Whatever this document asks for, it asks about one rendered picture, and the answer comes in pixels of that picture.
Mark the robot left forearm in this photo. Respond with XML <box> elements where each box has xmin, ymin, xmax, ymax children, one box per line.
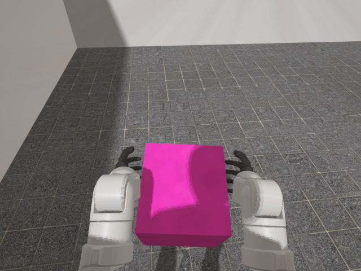
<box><xmin>78</xmin><ymin>167</ymin><xmax>140</xmax><ymax>271</ymax></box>

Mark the carton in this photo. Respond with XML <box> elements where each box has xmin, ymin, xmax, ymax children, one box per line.
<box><xmin>135</xmin><ymin>143</ymin><xmax>232</xmax><ymax>247</ymax></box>

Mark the left robot hand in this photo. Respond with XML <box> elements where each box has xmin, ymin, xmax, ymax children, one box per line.
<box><xmin>115</xmin><ymin>146</ymin><xmax>142</xmax><ymax>179</ymax></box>

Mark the robot right forearm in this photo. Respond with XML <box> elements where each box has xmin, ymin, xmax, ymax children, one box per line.
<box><xmin>232</xmin><ymin>171</ymin><xmax>296</xmax><ymax>271</ymax></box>

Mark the right robot hand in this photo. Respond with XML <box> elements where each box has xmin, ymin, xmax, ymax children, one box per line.
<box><xmin>225</xmin><ymin>150</ymin><xmax>253</xmax><ymax>193</ymax></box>

